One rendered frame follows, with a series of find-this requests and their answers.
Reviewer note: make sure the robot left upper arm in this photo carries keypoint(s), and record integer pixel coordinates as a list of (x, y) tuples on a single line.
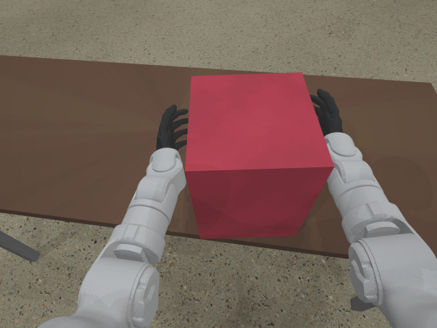
[(117, 293)]

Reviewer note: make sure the left robot hand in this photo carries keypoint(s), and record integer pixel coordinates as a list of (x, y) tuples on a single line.
[(166, 136)]

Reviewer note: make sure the right robot hand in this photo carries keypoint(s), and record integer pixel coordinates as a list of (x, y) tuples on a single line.
[(328, 113)]

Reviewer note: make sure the table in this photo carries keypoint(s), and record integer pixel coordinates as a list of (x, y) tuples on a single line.
[(76, 139)]

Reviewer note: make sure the robot left forearm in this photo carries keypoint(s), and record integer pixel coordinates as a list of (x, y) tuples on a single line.
[(140, 237)]

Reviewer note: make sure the robot right upper arm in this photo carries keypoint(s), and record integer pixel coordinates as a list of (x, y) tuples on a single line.
[(399, 275)]

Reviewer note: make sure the robot right forearm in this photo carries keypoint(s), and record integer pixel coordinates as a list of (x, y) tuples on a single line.
[(365, 210)]

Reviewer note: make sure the carton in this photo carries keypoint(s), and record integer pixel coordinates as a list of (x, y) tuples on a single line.
[(256, 156)]

